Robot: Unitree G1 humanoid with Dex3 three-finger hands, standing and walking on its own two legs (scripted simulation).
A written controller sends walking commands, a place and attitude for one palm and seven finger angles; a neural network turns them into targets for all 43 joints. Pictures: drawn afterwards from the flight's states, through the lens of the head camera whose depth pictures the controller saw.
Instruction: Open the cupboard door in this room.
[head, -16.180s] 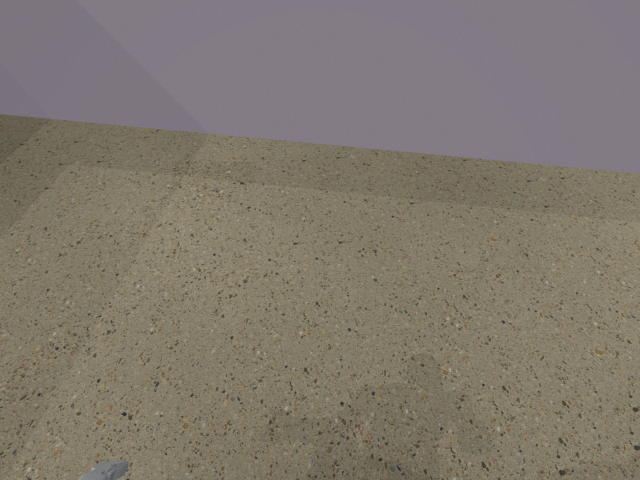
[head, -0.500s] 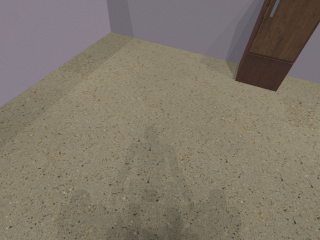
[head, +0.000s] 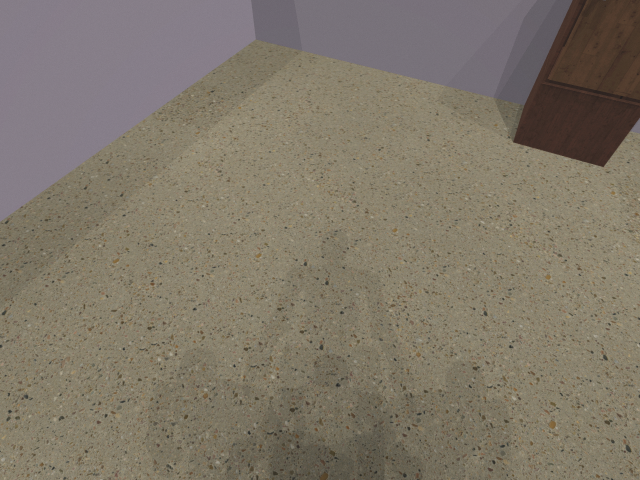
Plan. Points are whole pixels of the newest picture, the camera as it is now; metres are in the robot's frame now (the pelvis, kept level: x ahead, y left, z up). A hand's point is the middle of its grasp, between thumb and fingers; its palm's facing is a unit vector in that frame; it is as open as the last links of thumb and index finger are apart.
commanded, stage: turn or walk to find it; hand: left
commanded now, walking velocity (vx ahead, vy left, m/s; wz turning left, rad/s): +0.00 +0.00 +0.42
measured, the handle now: out of the picture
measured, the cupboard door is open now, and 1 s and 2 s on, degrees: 0 0 0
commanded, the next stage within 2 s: none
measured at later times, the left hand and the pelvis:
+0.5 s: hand out of the picture +0.07 +0.19 -0.14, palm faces +0.20 -0.93 -0.32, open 7.4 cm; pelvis -0.02 -0.05 +0.00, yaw +12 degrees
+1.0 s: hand out of the picture -0.16 +0.14 -0.18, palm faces +0.48 -0.84 -0.24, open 7.4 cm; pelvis -0.06 -0.04 -0.01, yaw +26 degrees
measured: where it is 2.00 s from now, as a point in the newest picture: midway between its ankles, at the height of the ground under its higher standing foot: outside the picture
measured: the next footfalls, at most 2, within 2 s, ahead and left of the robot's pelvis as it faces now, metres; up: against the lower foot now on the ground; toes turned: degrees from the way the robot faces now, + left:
right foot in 0.46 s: +0.04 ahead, -0.14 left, +0.00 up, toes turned +11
left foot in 1.00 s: -0.10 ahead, +0.07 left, +0.00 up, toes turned +30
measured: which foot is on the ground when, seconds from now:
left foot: down 0.00-0.48, up 0.50-0.98, down 1.00-1.00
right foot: down 0.00-0.14, up 0.16-0.44, down 0.46-1.00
